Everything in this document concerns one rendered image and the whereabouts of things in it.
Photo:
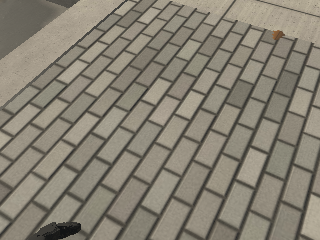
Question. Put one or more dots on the robot left hand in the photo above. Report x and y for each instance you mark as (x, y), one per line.
(56, 231)

